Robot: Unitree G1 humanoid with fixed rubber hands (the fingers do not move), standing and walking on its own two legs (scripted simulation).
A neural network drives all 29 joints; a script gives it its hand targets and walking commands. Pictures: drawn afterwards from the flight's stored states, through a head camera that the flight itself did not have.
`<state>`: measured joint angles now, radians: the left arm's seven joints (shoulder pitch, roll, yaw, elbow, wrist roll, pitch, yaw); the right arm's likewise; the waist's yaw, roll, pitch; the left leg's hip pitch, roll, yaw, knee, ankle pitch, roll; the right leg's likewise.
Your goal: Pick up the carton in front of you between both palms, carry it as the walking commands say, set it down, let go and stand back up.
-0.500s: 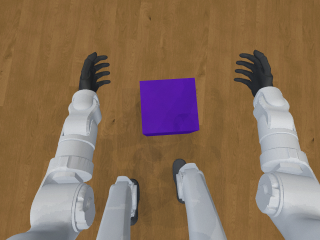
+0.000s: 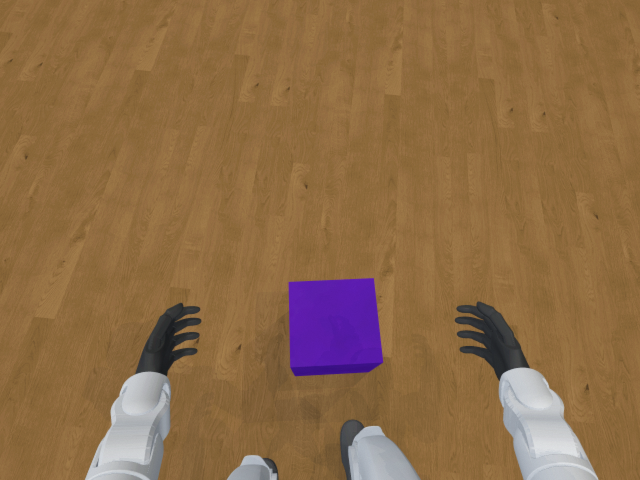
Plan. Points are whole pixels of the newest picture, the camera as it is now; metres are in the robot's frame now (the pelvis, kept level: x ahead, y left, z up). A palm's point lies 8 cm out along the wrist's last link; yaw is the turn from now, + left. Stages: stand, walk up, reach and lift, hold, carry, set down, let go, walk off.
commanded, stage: let go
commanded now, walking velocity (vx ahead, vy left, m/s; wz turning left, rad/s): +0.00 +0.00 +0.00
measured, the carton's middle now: (331, 330) +0.41 -0.06 -0.61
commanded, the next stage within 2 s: stand in 0.72 s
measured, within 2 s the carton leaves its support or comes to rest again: neither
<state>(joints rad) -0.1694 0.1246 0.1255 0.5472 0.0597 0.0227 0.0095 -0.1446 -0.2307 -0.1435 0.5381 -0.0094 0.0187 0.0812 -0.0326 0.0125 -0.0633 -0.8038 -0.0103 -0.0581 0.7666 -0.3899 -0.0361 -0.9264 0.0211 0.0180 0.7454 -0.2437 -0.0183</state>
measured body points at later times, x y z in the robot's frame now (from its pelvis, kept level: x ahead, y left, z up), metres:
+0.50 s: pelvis +0.02 +0.03 +0.04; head +0.04 +0.03 +0.49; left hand +0.20 +0.27 -0.03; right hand +0.20 -0.20 -0.04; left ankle -0.03 +0.14 -0.70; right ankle +0.05 -0.10 -0.70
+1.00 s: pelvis +0.04 +0.02 +0.03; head +0.04 +0.01 +0.48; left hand +0.17 +0.31 -0.06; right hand +0.18 -0.27 -0.06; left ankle -0.03 +0.14 -0.70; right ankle +0.05 -0.10 -0.70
